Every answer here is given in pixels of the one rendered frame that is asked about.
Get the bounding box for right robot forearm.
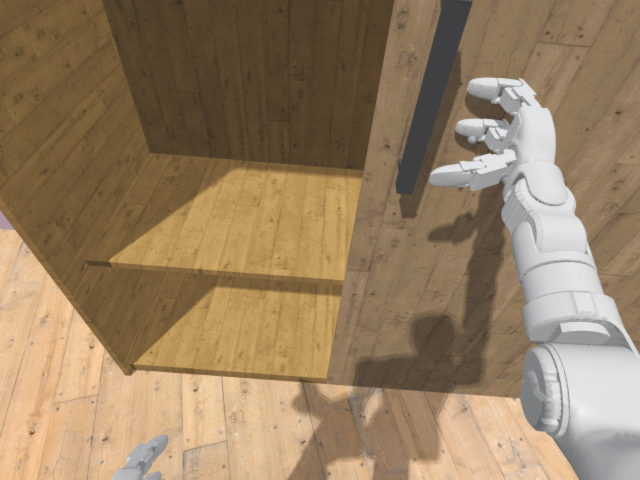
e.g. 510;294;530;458
501;161;640;360

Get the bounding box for handle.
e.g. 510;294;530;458
395;0;473;195

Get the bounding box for robot right hand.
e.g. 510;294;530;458
429;78;556;191

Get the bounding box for robot left hand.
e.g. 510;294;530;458
111;434;168;480

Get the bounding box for wardrobe door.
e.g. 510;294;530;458
326;0;640;398

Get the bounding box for right robot upper arm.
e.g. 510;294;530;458
520;343;640;480

